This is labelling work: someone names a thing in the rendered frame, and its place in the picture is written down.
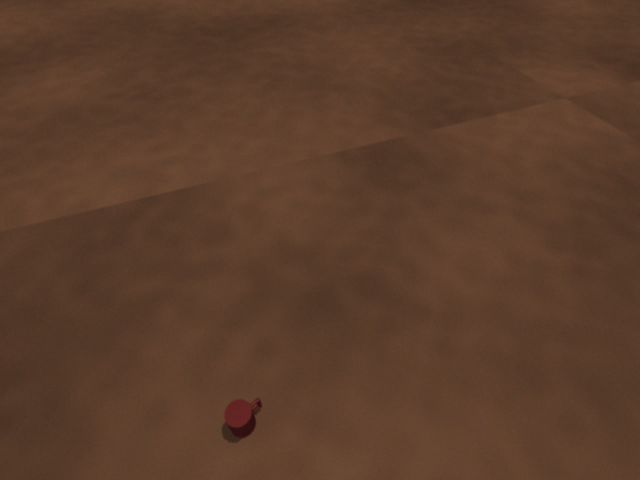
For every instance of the mug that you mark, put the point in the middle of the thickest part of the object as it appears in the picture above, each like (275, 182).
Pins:
(240, 417)

